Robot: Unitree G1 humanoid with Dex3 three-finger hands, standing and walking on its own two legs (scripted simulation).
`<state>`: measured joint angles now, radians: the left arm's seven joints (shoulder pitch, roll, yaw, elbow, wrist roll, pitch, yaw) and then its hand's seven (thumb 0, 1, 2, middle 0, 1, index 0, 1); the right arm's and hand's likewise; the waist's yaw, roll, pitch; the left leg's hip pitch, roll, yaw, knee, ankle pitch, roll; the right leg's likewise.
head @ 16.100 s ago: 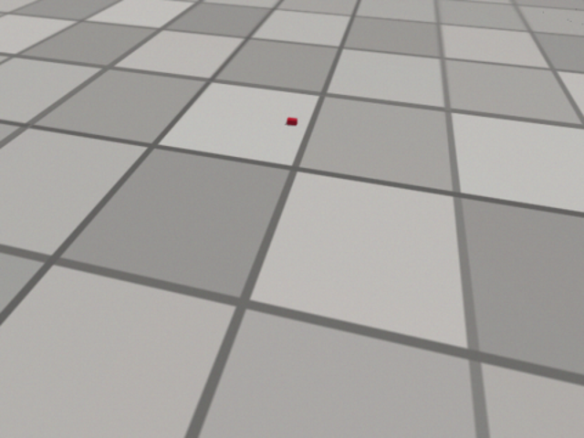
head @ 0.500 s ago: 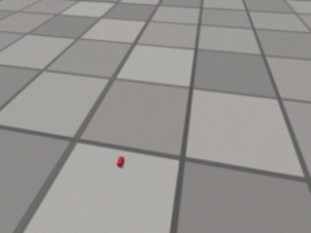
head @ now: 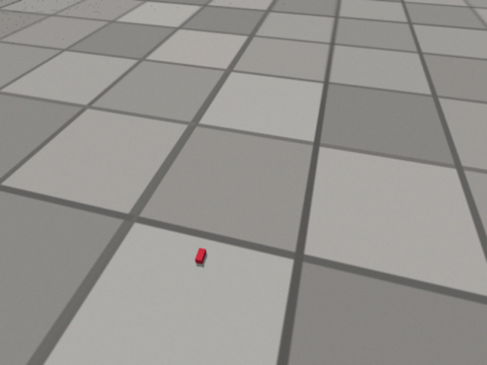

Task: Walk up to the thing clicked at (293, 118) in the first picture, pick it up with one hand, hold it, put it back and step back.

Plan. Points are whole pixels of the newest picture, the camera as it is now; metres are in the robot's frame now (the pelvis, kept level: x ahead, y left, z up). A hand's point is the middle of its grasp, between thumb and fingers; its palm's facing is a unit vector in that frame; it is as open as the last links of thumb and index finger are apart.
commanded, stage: walk up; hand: left
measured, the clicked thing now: (200, 256) +0.75 +0.24 -0.77
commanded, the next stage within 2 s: none
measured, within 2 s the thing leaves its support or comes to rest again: neither
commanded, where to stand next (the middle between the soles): +0.36 +0.01 m, yaw -1 degrees
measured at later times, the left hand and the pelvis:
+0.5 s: hand (76, 346) +0.21 +0.34 -0.15, palm faces -0.09 -0.94 -0.34, open 7.4 cm; pelvis +0.15 +0.07 -0.01, yaw -1 degrees
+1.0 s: hand (127, 269) +0.38 +0.30 -0.17, palm faces -0.03 -0.94 -0.35, open 7.4 cm; pelvis +0.28 +0.04 -0.03, yaw +0 degrees
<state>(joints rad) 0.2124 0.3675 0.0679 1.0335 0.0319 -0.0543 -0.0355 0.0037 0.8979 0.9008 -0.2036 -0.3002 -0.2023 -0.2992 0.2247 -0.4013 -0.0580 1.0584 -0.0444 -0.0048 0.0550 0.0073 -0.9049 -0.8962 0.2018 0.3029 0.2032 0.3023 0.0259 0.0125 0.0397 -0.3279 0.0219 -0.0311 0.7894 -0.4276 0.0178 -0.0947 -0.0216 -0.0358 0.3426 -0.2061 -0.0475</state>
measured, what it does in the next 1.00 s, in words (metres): walks ahead: left foot, then right foot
